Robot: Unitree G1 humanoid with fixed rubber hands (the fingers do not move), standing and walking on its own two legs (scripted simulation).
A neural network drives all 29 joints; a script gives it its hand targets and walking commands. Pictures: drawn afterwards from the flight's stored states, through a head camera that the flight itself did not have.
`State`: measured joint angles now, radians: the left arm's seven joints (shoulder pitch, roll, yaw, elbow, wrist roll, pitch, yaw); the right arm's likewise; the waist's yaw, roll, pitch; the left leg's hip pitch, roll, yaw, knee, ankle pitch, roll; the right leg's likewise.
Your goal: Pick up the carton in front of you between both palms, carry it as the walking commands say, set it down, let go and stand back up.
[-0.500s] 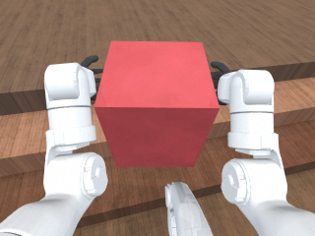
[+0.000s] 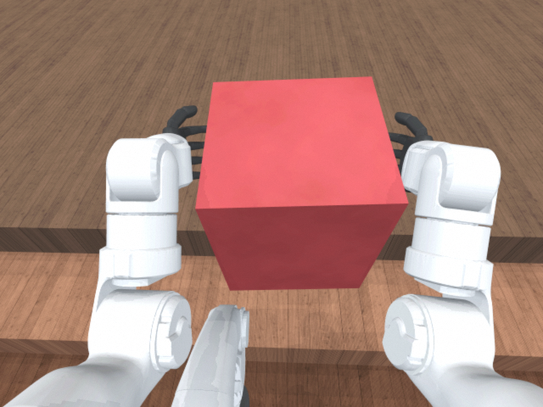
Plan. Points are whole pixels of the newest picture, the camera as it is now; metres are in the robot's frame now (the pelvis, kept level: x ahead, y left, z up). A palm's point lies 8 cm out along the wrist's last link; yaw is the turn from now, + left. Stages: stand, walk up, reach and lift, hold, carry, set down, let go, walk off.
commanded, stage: carry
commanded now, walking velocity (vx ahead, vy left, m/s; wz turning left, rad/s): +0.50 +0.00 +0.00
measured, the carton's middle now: (293, 195) +0.40 +0.02 +0.11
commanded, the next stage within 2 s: none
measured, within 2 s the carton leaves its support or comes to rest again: neither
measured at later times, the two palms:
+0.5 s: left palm out of the picture +0.71 +0.13 +0.36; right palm out of the picture +0.67 -0.17 +0.37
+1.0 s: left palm out of the picture +1.00 +0.14 +0.51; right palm out of the picture +1.01 -0.16 +0.50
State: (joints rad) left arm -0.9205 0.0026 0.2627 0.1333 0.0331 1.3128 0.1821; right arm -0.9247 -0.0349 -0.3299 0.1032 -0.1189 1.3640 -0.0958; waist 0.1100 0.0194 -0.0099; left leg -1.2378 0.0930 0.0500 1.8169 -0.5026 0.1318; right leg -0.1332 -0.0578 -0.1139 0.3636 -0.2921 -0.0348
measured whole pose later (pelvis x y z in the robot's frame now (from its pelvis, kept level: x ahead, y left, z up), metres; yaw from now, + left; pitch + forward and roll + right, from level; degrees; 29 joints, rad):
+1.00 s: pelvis +0.63 +0.00 +0.30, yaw +0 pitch +4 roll +3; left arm -0.95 0.02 0.29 0.19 0.05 1.38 0.15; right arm -0.98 -0.05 -0.29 0.21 -0.10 1.40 -0.11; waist 0.04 0.00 -0.07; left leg -1.16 0.11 0.14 1.46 -0.37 0.14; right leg -0.01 -0.11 -0.09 0.23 -0.26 -0.03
